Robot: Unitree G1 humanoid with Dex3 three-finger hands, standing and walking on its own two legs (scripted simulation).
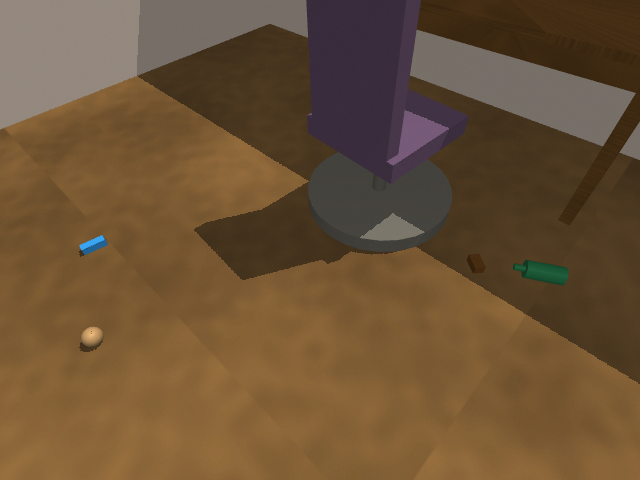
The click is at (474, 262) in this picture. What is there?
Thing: small brick
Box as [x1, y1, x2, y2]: [467, 254, 485, 273]
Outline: 468,255 467,261 472,272 482,272 485,267 479,255
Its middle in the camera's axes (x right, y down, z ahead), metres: +0.61 +0.09 +1.55
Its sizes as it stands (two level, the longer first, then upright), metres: 0.070 0.041 0.035
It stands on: the floor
